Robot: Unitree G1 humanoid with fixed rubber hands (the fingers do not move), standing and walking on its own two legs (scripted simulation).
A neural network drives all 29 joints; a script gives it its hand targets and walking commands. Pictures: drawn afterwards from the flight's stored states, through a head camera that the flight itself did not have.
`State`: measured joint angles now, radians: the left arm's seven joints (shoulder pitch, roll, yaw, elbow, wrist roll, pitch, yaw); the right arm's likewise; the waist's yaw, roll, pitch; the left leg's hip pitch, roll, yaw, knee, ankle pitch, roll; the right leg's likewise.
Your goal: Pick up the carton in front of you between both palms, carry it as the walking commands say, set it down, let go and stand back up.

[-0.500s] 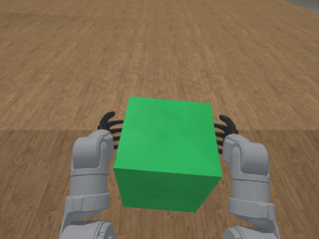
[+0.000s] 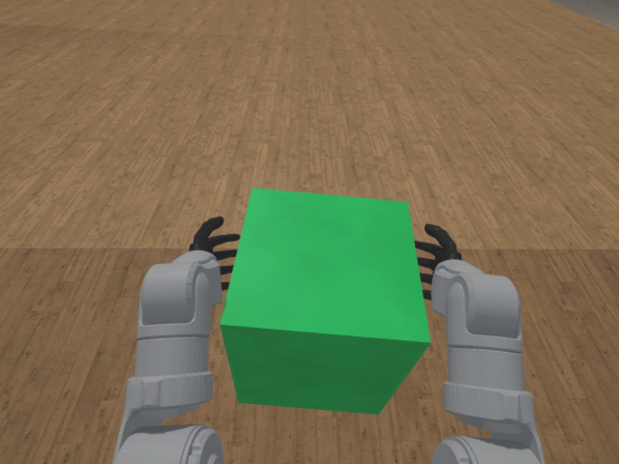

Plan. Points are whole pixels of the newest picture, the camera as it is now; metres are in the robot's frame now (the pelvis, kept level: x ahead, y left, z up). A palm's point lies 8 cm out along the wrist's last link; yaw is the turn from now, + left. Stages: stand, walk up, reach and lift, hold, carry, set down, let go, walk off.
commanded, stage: carry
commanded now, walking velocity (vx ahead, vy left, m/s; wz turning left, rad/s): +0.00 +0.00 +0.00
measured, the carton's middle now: (318, 307) +0.33 +0.01 +0.04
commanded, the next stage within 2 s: none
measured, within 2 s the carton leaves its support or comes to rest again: neither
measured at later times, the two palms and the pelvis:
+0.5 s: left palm (212, 243) +0.34 +0.14 +0.15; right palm (454, 256) +0.34 -0.16 +0.15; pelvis +0.02 -0.01 -0.01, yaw +0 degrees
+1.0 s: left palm (236, 143) +0.59 +0.15 +0.15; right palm (409, 161) +0.56 -0.14 +0.15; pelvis +0.22 +0.03 +0.01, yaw -2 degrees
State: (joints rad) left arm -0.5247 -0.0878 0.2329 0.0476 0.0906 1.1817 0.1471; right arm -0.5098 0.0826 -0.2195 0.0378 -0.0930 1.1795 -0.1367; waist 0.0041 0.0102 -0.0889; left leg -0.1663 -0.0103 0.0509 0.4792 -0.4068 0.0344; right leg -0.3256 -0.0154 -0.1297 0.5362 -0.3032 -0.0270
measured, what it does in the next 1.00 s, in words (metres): walks ahead: left foot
